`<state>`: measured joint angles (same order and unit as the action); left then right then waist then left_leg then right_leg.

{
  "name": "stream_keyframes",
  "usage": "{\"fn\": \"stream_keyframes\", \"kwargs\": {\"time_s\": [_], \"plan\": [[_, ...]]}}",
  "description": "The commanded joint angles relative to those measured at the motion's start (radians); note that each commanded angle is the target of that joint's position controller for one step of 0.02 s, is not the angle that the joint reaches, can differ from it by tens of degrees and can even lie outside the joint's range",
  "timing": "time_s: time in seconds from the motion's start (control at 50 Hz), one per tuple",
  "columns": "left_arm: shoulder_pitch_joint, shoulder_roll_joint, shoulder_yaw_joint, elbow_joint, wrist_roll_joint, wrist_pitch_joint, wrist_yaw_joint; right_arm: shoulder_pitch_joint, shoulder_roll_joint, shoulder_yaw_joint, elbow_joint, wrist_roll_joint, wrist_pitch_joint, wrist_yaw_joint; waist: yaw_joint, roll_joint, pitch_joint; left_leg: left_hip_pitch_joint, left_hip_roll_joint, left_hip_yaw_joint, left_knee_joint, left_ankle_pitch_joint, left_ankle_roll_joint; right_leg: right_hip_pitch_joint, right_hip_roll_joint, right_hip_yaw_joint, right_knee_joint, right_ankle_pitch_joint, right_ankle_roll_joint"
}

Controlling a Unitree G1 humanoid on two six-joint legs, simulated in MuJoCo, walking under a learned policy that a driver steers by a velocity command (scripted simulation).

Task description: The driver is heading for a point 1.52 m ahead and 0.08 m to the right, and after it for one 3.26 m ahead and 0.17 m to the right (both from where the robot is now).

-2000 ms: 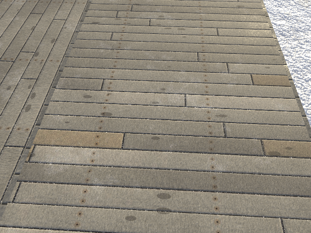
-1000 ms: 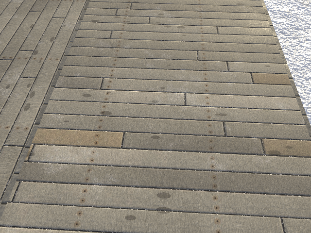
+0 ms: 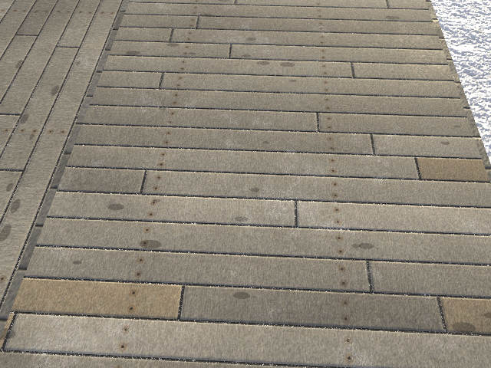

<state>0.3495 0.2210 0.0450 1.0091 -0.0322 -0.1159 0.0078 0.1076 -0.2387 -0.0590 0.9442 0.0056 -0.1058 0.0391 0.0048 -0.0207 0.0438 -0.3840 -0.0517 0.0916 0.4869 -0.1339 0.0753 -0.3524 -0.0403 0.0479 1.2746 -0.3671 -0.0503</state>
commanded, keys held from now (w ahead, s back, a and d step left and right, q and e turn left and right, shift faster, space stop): w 1.00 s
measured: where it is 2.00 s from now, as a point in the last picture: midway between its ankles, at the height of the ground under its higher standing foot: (265, 163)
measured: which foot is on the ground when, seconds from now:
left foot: down 0.00-0.42, up 0.44-0.96, down 0.98-1.00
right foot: up 0.00-0.40, down 0.42-0.98, up 1.00-1.00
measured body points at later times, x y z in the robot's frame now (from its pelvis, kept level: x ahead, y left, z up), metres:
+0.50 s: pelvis +0.29 -0.07 +0.00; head +0.33 -0.08 +0.45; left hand +0.45 +0.18 -0.11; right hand +0.29 -0.34 -0.15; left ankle +0.13 +0.07 -0.64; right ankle +0.38 -0.16 -0.73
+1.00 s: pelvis +0.57 -0.03 -0.01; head +0.61 -0.02 +0.44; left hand +0.53 +0.24 -0.15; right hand +0.78 -0.26 -0.11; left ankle +0.69 +0.08 -0.73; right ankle +0.39 -0.16 -0.71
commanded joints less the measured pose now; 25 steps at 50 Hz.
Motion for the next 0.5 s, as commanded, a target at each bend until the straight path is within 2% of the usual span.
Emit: {"fn": "stream_keyframes", "kwargs": {"time_s": [0.02,0.06,0.1,0.14,0.22,0.28,0.34,0.36,0.38,0.4,0.42,0.44,0.46,0.48,0.5], "plan": [[0.052,0.065,0.029,-0.061,0.006,0.005,0.015,0.039,-0.047,-0.002,-0.01,-0.014,-0.019,0.006,0.02,0.055,-0.092,0.187,0.282,-0.345,-0.319,0.035,0.181,-0.195,-0.114,0.047,0.0,0.081,-0.018],[0.032,0.047,0.029,-0.077,0.006,0.025,0.02,0.069,-0.073,-0.005,0.011,-0.008,-0.021,-0.003,0.036,0.076,-0.038,0.11,0.271,-0.285,-0.369,0.035,0.19,-0.208,-0.132,0.03,-0.082,0.089,-0.005],[-0.059,0.068,0.034,-0.115,0.019,0.031,0.021,0.108,-0.11,-0.011,0.022,-0.01,-0.021,-0.02,0.026,0.065,-0.003,0.109,0.271,-0.257,-0.397,0.051,0.198,-0.288,-0.145,0.019,-0.186,0.18,0.023],[-0.146,0.074,0.035,-0.143,0.027,0.028,0.017,0.15,-0.127,-0.015,0.027,-0.007,-0.014,-0.034,0.003,0.056,0.008,0.151,0.261,-0.228,-0.4,0.079,0.184,-0.346,-0.145,0.009,-0.318,0.303,0.038],[-0.302,0.054,0.022,-0.18,0.019,0.019,-0.001,0.226,-0.147,-0.017,0.035,0.007,-0.004,-0.044,-0.049,0.061,0.017,0.199,0.224,-0.147,-0.386,0.113,0.135,-0.289,-0.086,-0.048,-0.591,0.47,0.044],[-0.394,0.058,0.015,-0.209,0.01,0.015,-0.019,0.291,-0.156,-0.021,0.057,0.015,0.006,-0.044,-0.084,0.069,0.035,0.298,0.257,-0.151,-0.347,0.093,0.13,-0.297,-0.064,-0.058,-0.686,0.449,0.04],[-0.419,0.084,0.018,-0.236,0.006,0.006,-0.038,0.309,-0.167,-0.029,0.07,0.017,0.022,-0.048,-0.07,0.087,0.036,0.407,0.312,-0.172,-0.279,0.137,0.111,-0.29,-0.048,-0.053,-0.748,0.345,0.004],[-0.388,0.1,0.024,-0.233,0.006,0.003,-0.042,0.298,-0.175,-0.032,0.068,0.017,0.028,-0.049,-0.046,0.1,0.019,0.426,0.321,-0.172,-0.243,0.209,0.1,-0.24,-0.034,-0.062,-0.762,0.308,-0.011],[-0.313,0.127,0.038,-0.216,0.007,0.0,-0.042,0.273,-0.18,-0.033,0.061,0.016,0.033,-0.05,0.003,0.11,-0.024,0.428,0.306,-0.151,-0.155,0.371,0.082,-0.129,-0.002,-0.088,-0.781,0.288,-0.031],[-0.15,0.172,0.063,-0.165,0.011,-0.001,-0.038,0.258,-0.158,-0.026,0.055,0.013,0.038,-0.049,0.079,0.096,-0.12,0.387,0.253,-0.107,0.032,0.503,0.056,0.084,0.028,-0.11,-0.787,0.295,-0.06],[0.049,0.254,0.089,-0.123,0.024,-0.001,-0.028,0.261,-0.12,-0.008,0.028,-0.003,0.037,-0.049,0.143,-0.001,-0.276,0.192,0.191,-0.051,0.35,0.318,0.016,0.399,-0.134,0.073,-0.76,0.312,-0.128],[0.127,0.337,0.106,-0.093,0.029,0.004,-0.035,0.387,0.022,0.033,0.02,-0.001,0.014,-0.038,0.079,-0.284,-0.411,-0.222,-0.001,-0.058,0.712,-0.299,-0.048,0.752,-0.362,0.569,-0.884,0.125,-0.293],[0.122,0.231,0.076,-0.1,0.026,0.003,-0.036,0.336,-0.076,0.012,0.031,0.024,-0.012,-0.034,0.107,-0.212,-0.422,-0.344,0.029,-0.206,0.848,-0.424,-0.031,0.758,-0.357,0.684,-0.971,0.036,-0.276],[0.027,0.182,0.06,-0.119,0.023,0.0,-0.033,0.236,-0.139,-0.004,-0.001,0.044,-0.027,-0.032,0.097,-0.158,-0.274,-0.414,0.083,-0.197,0.874,-0.35,-0.01,0.638,-0.323,0.525,-0.972,0.095,-0.224],[-0.06,0.155,0.049,-0.141,0.027,0.001,-0.032,0.178,-0.139,-0.004,-0.013,0.04,-0.03,-0.038,0.068,-0.068,-0.201,-0.381,0.136,-0.17,0.837,-0.257,-0.007,0.491,-0.287,0.395,-0.989,0.211,-0.2]]}}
